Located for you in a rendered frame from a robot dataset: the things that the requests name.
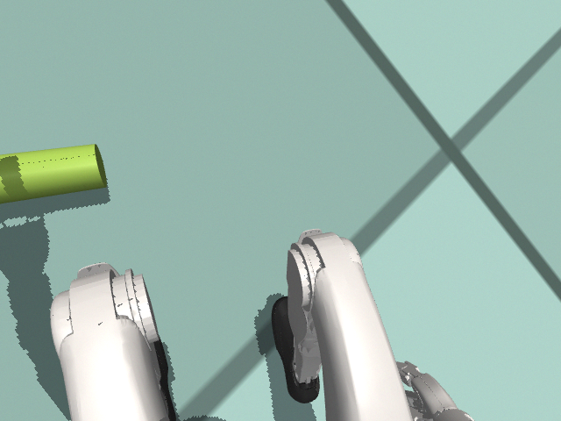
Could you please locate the right robot hand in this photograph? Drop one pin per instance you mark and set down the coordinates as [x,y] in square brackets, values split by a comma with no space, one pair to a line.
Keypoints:
[429,398]

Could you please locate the bottle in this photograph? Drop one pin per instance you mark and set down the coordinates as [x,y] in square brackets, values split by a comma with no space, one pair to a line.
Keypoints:
[50,172]

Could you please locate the right robot foot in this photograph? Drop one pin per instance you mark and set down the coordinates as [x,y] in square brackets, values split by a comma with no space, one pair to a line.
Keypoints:
[284,341]

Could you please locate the left robot foot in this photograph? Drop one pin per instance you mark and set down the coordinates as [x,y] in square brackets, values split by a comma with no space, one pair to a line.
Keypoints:
[163,380]

